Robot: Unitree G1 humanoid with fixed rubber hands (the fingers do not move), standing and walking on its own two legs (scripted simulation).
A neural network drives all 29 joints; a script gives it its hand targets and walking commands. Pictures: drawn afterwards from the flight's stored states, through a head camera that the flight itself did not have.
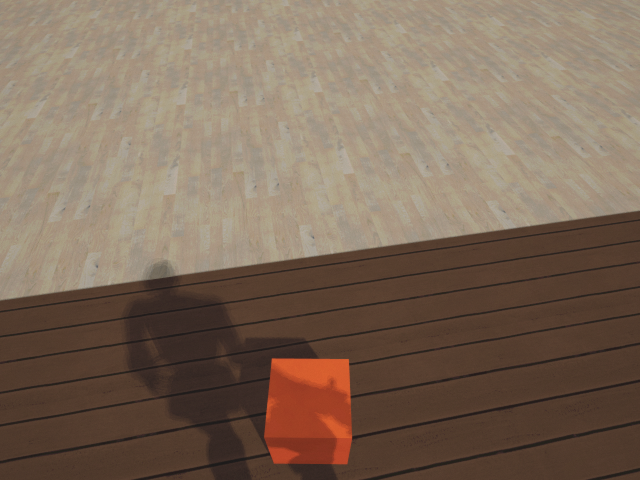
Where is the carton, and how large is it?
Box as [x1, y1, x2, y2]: [264, 359, 351, 463]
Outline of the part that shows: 272,359 264,438 274,463 346,463 351,441 348,359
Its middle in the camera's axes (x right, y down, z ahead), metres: -0.03 +0.47 +1.08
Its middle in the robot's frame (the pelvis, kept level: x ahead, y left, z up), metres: +0.43 +0.04 -0.64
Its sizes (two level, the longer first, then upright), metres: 0.210 0.200 0.250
